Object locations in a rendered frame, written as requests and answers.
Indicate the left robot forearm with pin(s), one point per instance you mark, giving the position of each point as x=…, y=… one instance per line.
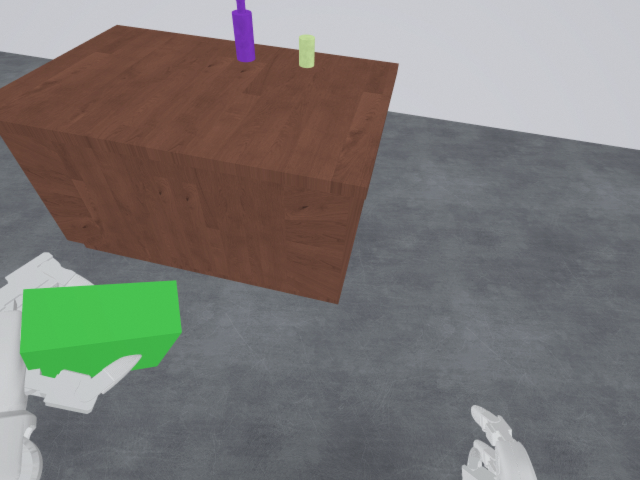
x=20, y=458

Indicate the table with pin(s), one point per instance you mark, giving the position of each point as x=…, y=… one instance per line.
x=163, y=147

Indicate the left robot hand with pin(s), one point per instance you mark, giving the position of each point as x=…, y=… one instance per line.
x=69, y=390

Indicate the sponge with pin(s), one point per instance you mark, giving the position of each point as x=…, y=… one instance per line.
x=86, y=328

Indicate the right robot hand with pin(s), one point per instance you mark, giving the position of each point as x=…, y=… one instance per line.
x=509, y=460

